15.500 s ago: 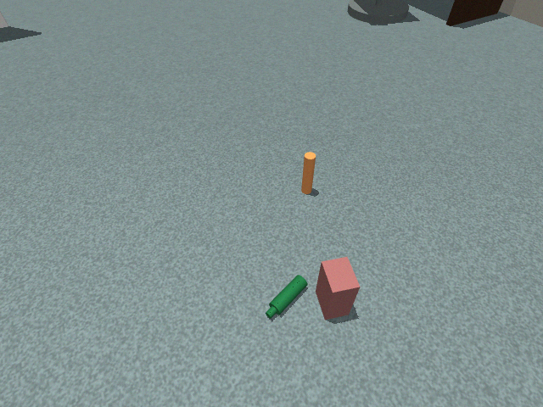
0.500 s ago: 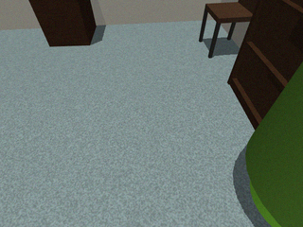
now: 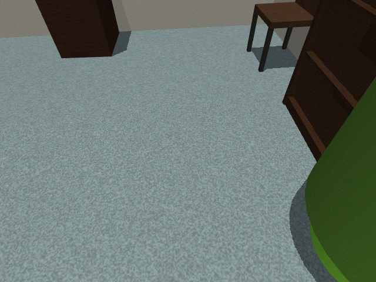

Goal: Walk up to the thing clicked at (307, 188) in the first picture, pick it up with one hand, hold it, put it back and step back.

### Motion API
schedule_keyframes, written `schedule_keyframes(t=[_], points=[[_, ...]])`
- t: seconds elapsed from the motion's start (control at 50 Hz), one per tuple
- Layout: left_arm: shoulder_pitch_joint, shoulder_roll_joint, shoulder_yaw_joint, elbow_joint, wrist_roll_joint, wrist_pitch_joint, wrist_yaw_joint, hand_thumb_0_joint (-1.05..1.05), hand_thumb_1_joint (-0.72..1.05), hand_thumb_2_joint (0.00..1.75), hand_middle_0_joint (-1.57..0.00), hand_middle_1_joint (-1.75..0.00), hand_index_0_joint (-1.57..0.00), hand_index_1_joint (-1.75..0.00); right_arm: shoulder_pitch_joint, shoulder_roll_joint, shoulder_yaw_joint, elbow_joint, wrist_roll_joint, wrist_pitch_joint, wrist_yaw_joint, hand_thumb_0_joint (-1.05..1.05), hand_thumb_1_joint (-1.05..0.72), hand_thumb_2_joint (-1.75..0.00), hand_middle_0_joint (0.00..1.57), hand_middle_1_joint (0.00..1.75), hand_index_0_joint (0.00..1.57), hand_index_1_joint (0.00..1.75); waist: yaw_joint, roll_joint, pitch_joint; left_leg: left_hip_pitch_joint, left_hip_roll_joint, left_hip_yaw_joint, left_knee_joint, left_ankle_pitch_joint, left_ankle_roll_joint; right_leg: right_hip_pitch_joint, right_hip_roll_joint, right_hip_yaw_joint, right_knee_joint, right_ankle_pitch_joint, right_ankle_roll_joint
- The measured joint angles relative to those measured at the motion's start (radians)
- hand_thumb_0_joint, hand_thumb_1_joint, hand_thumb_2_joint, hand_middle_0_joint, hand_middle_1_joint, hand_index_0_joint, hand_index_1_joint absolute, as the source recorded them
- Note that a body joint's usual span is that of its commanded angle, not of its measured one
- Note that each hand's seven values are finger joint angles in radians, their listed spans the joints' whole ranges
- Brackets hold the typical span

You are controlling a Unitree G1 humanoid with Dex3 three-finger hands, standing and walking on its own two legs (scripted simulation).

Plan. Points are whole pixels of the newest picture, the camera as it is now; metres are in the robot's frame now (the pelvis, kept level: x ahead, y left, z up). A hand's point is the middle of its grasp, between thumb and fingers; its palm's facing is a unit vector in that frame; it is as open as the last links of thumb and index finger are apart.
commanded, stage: stand
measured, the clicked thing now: out of the picture -0.04 +1.11 -0.67
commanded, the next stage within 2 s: walk up in 0.72 s
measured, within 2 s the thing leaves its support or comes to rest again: neither
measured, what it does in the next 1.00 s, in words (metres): steps on the spot: left foot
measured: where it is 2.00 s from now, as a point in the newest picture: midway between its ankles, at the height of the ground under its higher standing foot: (174, 258)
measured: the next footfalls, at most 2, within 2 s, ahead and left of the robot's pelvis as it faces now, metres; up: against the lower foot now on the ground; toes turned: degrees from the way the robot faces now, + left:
left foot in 1.00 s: +0.14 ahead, +0.20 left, +0.00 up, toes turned +8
right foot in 1.40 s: +0.33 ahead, -0.06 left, +0.00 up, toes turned +1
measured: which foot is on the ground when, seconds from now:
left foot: down 0.00-0.78, up 0.80-0.98, down 1.00-1.00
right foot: down 0.00-1.00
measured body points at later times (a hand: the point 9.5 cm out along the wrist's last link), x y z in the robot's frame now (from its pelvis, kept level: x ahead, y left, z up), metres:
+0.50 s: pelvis +0.00 +0.00 +0.00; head +0.01 +0.00 +0.45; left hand +0.08 +0.30 -0.13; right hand +0.07 -0.30 -0.13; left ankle -0.01 +0.14 -0.75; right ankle -0.02 -0.12 -0.75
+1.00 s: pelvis +0.04 +0.05 -0.02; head +0.05 +0.07 +0.43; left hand +0.05 +0.38 -0.14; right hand +0.12 -0.28 -0.12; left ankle +0.10 +0.19 -0.75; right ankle -0.01 -0.12 -0.75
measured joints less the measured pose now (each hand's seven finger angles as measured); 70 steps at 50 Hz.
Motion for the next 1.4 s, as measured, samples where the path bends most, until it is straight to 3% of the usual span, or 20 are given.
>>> schedule_keyframes(t=[0.72, 0.78, 0.82, 0.88, 0.94, 1.0, 1.02, 1.04, 1.08, 1.14, 1.26, 1.4], points=[[0.008, 0.004, 0.001, -0.007, 0.001, -0.001, 0.000, 0.01, 0.91, 0.90, -0.20, -0.30, -0.21, -0.30, 0.013, 0.002, -0.001, -0.006, -0.001, 0.000, 0.000, 0.00, -0.91, -0.90, 0.20, 0.30, 0.20, 0.30, -0.001, -0.004, -0.001, 0.005, -0.004, 0.004, -0.001, 0.002, 0.004, 0.004, -0.004, 0.004, -0.002, 0.004, 0.004], [0.031, 0.004, 0.030, -0.043, 0.012, -0.013, -0.020, 0.01, 0.91, 0.90, -0.20, -0.30, -0.21, -0.30, 0.050, -0.007, -0.027, -0.046, -0.011, 0.004, 0.024, 0.00, -0.91, -0.90, 0.20, 0.30, 0.20, 0.30, 0.000, 0.003, -0.004, -0.041, -0.003, -0.012, 0.123, -0.129, 0.041, -0.010, -0.001, -0.008, 0.062, -0.071, -0.015], [0.058, 0.007, 0.050, -0.077, 0.022, -0.025, -0.029, 0.01, 0.91, 0.90, -0.20, -0.30, -0.21, -0.30, 0.080, -0.020, -0.043, -0.068, -0.022, 0.019, 0.037, 0.00, -0.91, -0.90, 0.20, 0.30, 0.20, 0.30, 0.007, 0.007, -0.015, -0.119, -0.009, -0.020, 0.303, -0.220, 0.055, -0.012, -0.005, -0.021, 0.076, -0.071, -0.029], [0.095, 0.012, 0.066, -0.115, 0.029, -0.039, -0.029, 0.01, 0.90, 0.90, -0.21, -0.30, -0.21, -0.30, 0.107, -0.047, -0.065, -0.094, -0.026, 0.026, 0.053, 0.01, -0.91, -0.90, 0.20, 0.30, 0.20, 0.30, 0.027, 0.023, -0.006, -0.228, -0.004, -0.043, 0.482, -0.238, 0.056, 0.011, -0.008, -0.036, 0.060, -0.072, -0.032], [0.128, 0.038, 0.078, -0.132, 0.034, -0.037, -0.033, 0.01, 0.90, 0.90, -0.21, -0.30, -0.21, -0.30, 0.125, -0.064, -0.081, -0.126, -0.026, 0.013, 0.067, 0.01, -0.91, -0.90, 0.20, 0.30, 0.20, 0.30, 0.030, 0.023, 0.013, -0.270, 0.027, -0.048, 0.435, -0.237, 0.052, 0.043, -0.020, -0.053, 0.054, -0.089, -0.015], [0.152, 0.073, 0.086, -0.144, 0.032, -0.025, -0.040, 0.01, 0.90, 0.90, -0.21, -0.30, -0.21, -0.30, 0.142, -0.072, -0.099, -0.157, -0.028, -0.007, 0.072, 0.01, -0.91, -0.90, 0.20, 0.30, 0.20, 0.30, 0.022, 0.003, 0.030, -0.251, 0.038, -0.031, 0.296, -0.102, 0.041, 0.040, -0.054, -0.066, 0.148, -0.165, 0.009], [0.157, 0.085, 0.089, -0.148, 0.032, -0.018, -0.040, 0.01, 0.90, 0.90, -0.21, -0.30, -0.21, -0.30, 0.146, -0.072, -0.106, -0.166, -0.030, -0.017, 0.069, 0.01, -0.91, -0.90, 0.20, 0.30, 0.20, 0.30, 0.022, -0.018, 0.039, -0.242, 0.019, -0.015, 0.297, -0.033, 0.035, 0.017, -0.082, -0.055, 0.231, -0.214, -0.005], [0.159, 0.091, 0.092, -0.148, 0.030, -0.009, -0.038, 0.01, 0.90, 0.90, -0.20, -0.30, -0.21, -0.30, 0.150, -0.071, -0.111, -0.177, -0.034, -0.028, 0.064, 0.00, -0.91, -0.90, 0.20, 0.30, 0.20, 0.30, 0.021, -0.036, 0.044, -0.244, 0.002, 0.000, 0.328, -0.042, 0.034, -0.029, -0.096, -0.028, 0.358, -0.268, -0.023], [0.152, 0.096, 0.091, -0.143, 0.022, 0.008, -0.035, 0.01, 0.91, 0.90, -0.20, -0.30, -0.21, -0.30, 0.167, -0.063, -0.110, -0.196, -0.026, -0.038, 0.059, 0.00, -0.91, -0.90, 0.20, 0.30, 0.20, 0.30, 0.001, -0.046, 0.046, -0.237, -0.017, 0.001, 0.351, -0.083, 0.048, -0.131, -0.058, 0.035, 0.601, -0.329, -0.047], [0.141, 0.103, 0.084, -0.155, 0.009, 0.002, -0.039, 0.01, 0.91, 0.90, -0.20, -0.30, -0.20, -0.30, 0.200, -0.042, -0.088, -0.213, -0.016, -0.039, 0.052, 0.00, -0.91, -0.90, 0.20, 0.30, 0.20, 0.30, -0.009, -0.062, 0.046, -0.179, -0.035, 0.002, 0.292, -0.088, 0.066, -0.250, -0.032, 0.047, 0.748, -0.266, -0.054], [0.148, 0.086, 0.074, -0.193, 0.011, -0.005, -0.063, 0.01, 0.91, 0.90, -0.20, -0.30, -0.20, -0.30, 0.252, -0.030, -0.065, -0.244, -0.018, -0.050, 0.049, 0.00, -0.90, -0.90, 0.20, 0.30, 0.21, 0.30, -0.018, -0.051, 0.040, -0.059, -0.046, 0.007, 0.173, -0.088, 0.066, -0.340, -0.054, 0.020, 0.534, -0.165, -0.017], [0.173, 0.063, 0.064, -0.209, 0.014, -0.023, -0.076, 0.01, 0.91, 0.90, -0.20, -0.30, -0.21, -0.30, 0.246, -0.062, -0.066, -0.290, -0.016, -0.041, 0.045, 0.01, -0.90, -0.90, 0.20, 0.30, 0.21, 0.30, -0.026, 0.001, 0.032, 0.016, -0.021, 0.038, 0.233, -0.217, 0.033, -0.285, -0.047, 0.009, 0.279, -0.028, -0.029]])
